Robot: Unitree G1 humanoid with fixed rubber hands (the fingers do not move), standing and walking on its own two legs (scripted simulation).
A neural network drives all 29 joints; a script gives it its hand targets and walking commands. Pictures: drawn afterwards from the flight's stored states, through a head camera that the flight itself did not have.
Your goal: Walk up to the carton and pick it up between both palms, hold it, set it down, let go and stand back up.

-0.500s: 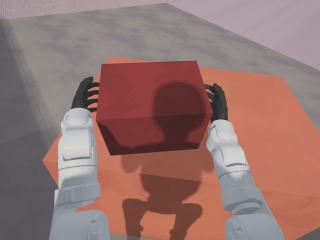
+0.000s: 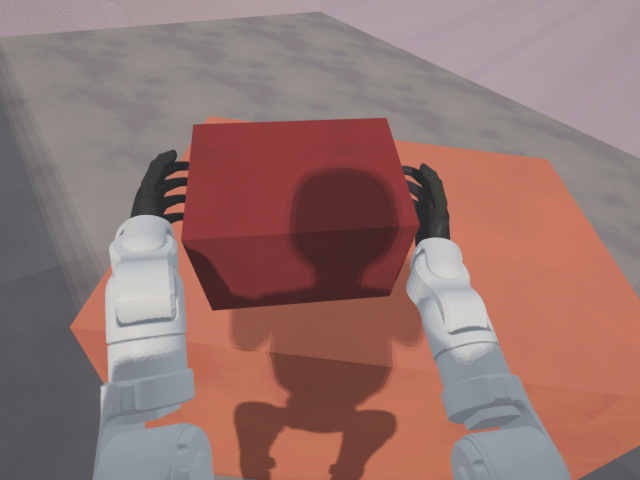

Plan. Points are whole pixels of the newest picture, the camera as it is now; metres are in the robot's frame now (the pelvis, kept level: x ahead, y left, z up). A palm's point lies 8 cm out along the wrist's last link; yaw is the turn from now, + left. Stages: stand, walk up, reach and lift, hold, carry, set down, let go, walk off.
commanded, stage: hold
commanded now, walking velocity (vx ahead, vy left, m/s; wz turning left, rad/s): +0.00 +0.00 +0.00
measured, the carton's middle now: (297, 215) +0.40 +0.01 +0.15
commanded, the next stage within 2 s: none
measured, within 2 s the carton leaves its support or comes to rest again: neither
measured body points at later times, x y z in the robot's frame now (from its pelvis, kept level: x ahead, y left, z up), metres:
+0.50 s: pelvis -0.01 +0.01 +0.00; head -0.04 +0.04 +0.45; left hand +0.37 +0.18 +0.18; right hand +0.36 -0.15 +0.17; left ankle +0.05 +0.13 -0.75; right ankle +0.01 -0.10 -0.75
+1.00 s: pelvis +0.00 +0.01 +0.00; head -0.04 +0.05 +0.45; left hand +0.37 +0.17 +0.17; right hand +0.36 -0.15 +0.17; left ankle +0.05 +0.13 -0.75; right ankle +0.01 -0.10 -0.75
